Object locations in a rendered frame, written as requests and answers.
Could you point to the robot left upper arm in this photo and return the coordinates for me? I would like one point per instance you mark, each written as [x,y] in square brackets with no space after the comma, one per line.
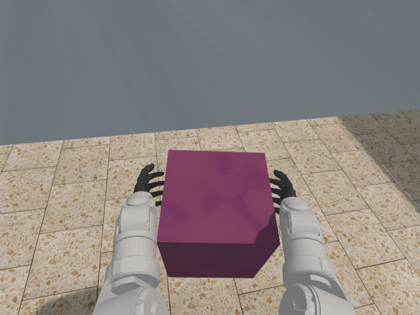
[143,300]

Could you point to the right robot forearm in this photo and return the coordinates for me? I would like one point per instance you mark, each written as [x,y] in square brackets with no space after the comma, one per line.
[304,249]

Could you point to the robot right upper arm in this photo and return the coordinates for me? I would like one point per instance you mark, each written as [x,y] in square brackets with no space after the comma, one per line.
[305,299]

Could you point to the robot left hand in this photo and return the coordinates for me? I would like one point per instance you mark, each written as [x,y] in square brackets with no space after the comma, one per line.
[143,182]

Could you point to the left robot forearm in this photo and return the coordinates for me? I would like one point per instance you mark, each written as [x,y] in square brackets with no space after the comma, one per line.
[134,250]

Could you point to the carton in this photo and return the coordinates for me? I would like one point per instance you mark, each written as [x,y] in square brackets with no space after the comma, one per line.
[217,216]

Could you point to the robot right hand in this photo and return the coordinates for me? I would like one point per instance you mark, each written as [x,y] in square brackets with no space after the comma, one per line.
[286,188]

